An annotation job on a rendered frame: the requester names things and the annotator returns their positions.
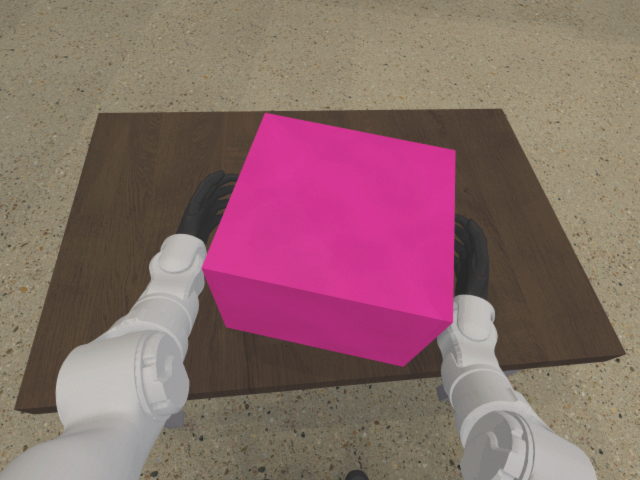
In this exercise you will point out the robot right upper arm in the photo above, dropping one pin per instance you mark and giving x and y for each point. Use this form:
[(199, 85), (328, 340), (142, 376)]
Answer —
[(503, 445)]

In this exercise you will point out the robot left upper arm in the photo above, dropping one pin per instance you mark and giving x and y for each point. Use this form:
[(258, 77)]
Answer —
[(114, 398)]

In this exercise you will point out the carton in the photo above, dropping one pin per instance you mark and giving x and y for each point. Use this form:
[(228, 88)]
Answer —
[(338, 239)]

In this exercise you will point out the left robot hand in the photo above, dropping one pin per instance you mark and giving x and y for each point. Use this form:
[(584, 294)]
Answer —
[(199, 218)]

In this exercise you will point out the table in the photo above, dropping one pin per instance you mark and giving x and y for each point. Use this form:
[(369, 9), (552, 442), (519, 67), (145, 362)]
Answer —
[(142, 169)]

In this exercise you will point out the left robot forearm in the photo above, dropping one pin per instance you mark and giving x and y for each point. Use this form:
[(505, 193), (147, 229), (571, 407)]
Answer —
[(170, 302)]

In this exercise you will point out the right robot hand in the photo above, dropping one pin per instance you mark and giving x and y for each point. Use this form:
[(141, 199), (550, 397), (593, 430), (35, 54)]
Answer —
[(472, 266)]

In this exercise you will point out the right robot forearm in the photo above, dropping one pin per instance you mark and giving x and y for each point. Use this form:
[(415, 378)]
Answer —
[(472, 378)]

